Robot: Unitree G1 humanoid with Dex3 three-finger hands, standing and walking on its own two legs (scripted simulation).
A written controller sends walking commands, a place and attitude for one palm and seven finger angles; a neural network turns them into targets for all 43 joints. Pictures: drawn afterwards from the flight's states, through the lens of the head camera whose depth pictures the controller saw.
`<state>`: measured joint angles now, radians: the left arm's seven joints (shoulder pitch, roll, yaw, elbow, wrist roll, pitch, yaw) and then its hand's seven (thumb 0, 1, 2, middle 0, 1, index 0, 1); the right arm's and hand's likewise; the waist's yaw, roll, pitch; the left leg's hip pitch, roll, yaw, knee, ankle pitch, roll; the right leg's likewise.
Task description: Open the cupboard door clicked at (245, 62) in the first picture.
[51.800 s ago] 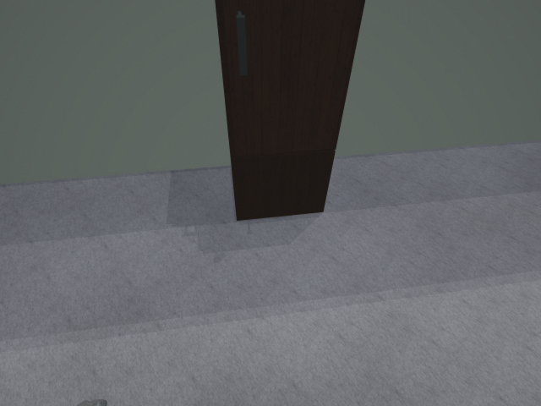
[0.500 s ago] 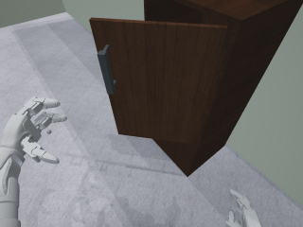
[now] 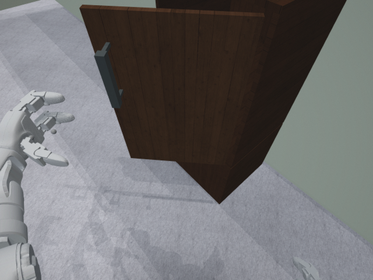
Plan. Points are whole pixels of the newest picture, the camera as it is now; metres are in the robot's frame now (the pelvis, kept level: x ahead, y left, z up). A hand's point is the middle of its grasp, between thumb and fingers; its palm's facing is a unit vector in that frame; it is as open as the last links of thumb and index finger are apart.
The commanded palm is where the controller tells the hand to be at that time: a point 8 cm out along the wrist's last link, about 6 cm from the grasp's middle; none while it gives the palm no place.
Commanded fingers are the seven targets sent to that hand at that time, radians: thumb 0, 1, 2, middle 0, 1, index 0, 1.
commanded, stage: move the hooked fingers beside the handle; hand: left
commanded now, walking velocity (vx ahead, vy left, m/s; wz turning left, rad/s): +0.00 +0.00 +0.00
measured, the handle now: (112, 76) +0.58 +0.21 +0.10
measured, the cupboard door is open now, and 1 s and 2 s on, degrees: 43 43 43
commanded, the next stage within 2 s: none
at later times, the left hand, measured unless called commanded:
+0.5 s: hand (71, 104) +0.45 +0.27 +0.12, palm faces -0.05 -1.00 -0.02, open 14.0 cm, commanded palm +0.44 +0.33 +0.12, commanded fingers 0.00 -0.50 0.30 -0.30 -1.20 -0.30 -1.20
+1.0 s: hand (80, 83) +0.52 +0.27 +0.12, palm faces -0.07 -1.00 -0.01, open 14.0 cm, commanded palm +0.51 +0.33 +0.11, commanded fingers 0.00 -0.50 0.30 -0.30 -1.20 -0.30 -1.20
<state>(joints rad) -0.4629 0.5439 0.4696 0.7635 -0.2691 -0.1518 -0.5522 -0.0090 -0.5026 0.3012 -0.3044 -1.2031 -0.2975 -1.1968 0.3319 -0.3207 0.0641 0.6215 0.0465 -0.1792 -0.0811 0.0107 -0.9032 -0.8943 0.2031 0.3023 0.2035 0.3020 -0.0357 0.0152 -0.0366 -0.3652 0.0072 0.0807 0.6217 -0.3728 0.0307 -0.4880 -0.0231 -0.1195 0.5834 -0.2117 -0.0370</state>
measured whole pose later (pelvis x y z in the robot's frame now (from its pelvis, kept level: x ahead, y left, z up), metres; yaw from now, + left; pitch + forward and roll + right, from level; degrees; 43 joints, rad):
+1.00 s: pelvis +0.02 +0.02 -0.01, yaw -1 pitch +18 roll -2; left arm -1.01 0.80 0.50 1.27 -0.10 -0.23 -0.55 -0.01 -0.50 0.30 -0.30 -1.20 -0.30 -1.20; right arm 0.44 -0.32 0.07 0.60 0.01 0.05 -0.05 0.00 -0.90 -0.89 0.20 0.30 0.20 0.30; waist -0.18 0.00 -0.06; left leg -0.63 0.03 0.08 0.74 -0.43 0.05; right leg -0.73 -0.01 -0.12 0.64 -0.23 -0.02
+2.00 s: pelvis +0.01 +0.01 -0.02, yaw -1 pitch +19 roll -2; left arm -1.04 0.79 0.47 1.28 -0.10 -0.24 -0.53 -0.01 -0.50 0.30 -0.30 -1.20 -0.30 -1.20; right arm 0.42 -0.32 0.08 0.59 0.01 0.06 -0.05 0.00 -0.91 -0.89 0.20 0.30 0.20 0.30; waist -0.19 0.01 -0.06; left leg -0.68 0.03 0.06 0.79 -0.44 0.04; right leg -0.76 0.00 -0.13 0.67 -0.23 -0.03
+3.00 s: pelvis +0.02 +0.01 -0.02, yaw -1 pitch +18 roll -3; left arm -0.94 0.61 0.41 1.17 -0.12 -0.25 -0.42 -0.01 -0.50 0.30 -0.30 -1.20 -0.30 -1.20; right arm 0.41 -0.29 0.07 0.58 0.01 0.06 -0.01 0.00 -0.90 -0.89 0.20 0.30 0.20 0.30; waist -0.15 0.03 -0.09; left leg -0.62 0.03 0.06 0.77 -0.46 0.04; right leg -0.72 0.00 -0.11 0.66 -0.25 -0.02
